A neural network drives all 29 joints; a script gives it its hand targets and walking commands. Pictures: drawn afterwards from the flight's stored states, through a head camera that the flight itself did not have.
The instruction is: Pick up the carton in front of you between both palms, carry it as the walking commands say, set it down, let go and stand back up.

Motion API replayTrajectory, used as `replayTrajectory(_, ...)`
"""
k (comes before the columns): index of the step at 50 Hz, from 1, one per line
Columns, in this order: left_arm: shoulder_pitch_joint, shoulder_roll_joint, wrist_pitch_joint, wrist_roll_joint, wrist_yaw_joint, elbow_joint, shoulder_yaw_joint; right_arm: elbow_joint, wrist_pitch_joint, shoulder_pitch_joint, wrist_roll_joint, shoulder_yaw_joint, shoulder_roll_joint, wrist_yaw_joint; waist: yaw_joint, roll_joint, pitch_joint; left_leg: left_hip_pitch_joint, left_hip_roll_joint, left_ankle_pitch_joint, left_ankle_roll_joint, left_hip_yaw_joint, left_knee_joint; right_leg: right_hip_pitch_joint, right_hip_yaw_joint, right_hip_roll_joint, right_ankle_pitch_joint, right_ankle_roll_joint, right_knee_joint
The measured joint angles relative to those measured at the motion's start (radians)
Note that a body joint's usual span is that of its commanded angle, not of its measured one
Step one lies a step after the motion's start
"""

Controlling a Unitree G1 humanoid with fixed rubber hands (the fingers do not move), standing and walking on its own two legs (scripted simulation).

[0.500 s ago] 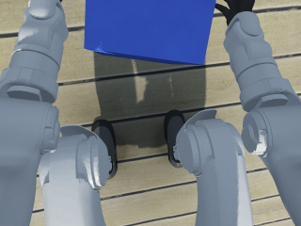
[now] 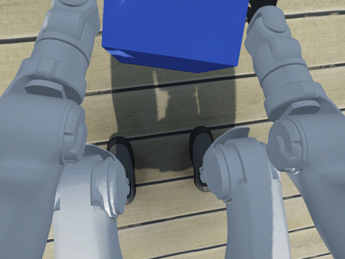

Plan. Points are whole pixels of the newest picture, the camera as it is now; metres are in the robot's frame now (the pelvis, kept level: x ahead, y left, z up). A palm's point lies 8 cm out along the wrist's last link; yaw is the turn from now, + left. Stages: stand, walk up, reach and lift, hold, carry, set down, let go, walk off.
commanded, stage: reach and lift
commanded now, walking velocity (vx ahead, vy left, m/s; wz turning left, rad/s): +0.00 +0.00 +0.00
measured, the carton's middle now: (170, 12) +0.54 -0.03 -0.24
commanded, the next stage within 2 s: none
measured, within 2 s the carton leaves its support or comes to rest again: leaves its support in 0.10 s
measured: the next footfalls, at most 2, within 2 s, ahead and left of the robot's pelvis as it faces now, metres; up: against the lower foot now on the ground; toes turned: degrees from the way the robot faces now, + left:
none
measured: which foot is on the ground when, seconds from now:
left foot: down 0.00-1.00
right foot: down 0.00-1.00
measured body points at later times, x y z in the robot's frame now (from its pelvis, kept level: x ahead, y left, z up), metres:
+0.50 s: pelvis +0.01 -0.01 +0.07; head +0.28 +0.02 +0.43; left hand +0.52 +0.15 -0.01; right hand +0.51 -0.15 +0.00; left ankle +0.11 +0.12 -0.33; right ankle +0.13 -0.13 -0.33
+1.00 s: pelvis +0.04 +0.00 +0.19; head +0.25 +0.03 +0.59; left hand +0.49 +0.15 +0.13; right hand +0.49 -0.15 +0.14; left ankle +0.11 +0.12 -0.33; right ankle +0.13 -0.13 -0.33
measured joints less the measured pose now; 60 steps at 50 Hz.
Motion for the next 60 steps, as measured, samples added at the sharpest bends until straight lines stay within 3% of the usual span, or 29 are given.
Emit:
replayTrajectory(7,0.111,-0.036,0.073,0.013,0.029,-0.150,0.033,-0.129,0.104,0.061,-0.010,0.008,-0.006,-0.004,-0.001,0.008,-0.049,-0.019,-0.007,-0.007,0.004,0.011,0.027,-0.019,0.018,0.007,-0.014,0.012,0.034)
replayTrajectory(12,0.253,-0.068,0.144,0.021,0.034,-0.317,0.061,-0.306,0.181,0.191,-0.072,-0.073,0.064,-0.011,-0.011,-0.002,-0.151,-0.012,-0.020,-0.009,-0.010,0.013,-0.005,-0.017,0.035,0.020,-0.028,0.018,0.017)
replayTrajectory(16,0.351,-0.128,0.204,0.089,0.011,-0.414,0.142,-0.434,0.235,0.317,-0.130,-0.143,0.134,0.001,0.000,-0.008,-0.263,0.027,-0.031,-0.013,-0.026,0.006,-0.055,0.018,0.038,0.023,-0.039,0.013,-0.022)
replayTrajectory(23,0.457,-0.230,0.243,0.262,-0.048,-0.440,0.336,-0.444,0.279,0.390,-0.299,-0.256,0.219,0.059,0.027,0.012,-0.426,0.126,-0.039,0.003,-0.036,-0.013,-0.199,0.121,0.020,0.010,-0.025,-0.008,-0.166)
replayTrajectory(29,0.510,-0.260,0.247,0.326,-0.075,-0.443,0.408,-0.425,0.299,0.398,-0.404,-0.304,0.255,0.087,0.023,0.025,-0.493,0.207,-0.060,0.026,-0.039,-0.020,-0.312,0.198,0.027,0.020,0.006,-0.004,-0.288)
replayTrajectory(35,0.561,-0.300,0.250,0.350,-0.072,-0.501,0.415,-0.465,0.299,0.445,-0.407,-0.303,0.262,0.109,0.004,0.023,-0.520,0.279,-0.053,0.033,-0.022,-0.012,-0.399,0.269,0.039,0.026,0.022,0.005,-0.380)
replayTrajectory(47,0.753,-0.363,0.282,0.298,-0.053,-0.663,0.366,-0.571,0.312,0.616,-0.355,-0.227,0.284,0.120,0.022,0.018,-0.546,0.506,-0.048,0.022,-0.012,0.002,-0.560,0.490,0.058,0.021,0.012,0.006,-0.536)
replayTrajectory(60,0.969,-0.427,0.246,0.295,-0.052,-0.681,0.363,-0.570,0.292,0.806,-0.370,-0.189,0.320,0.137,0.035,0.025,-0.563,0.893,-0.042,0.038,-0.005,-0.003,-0.822,0.876,0.061,0.014,0.032,-0.002,-0.801)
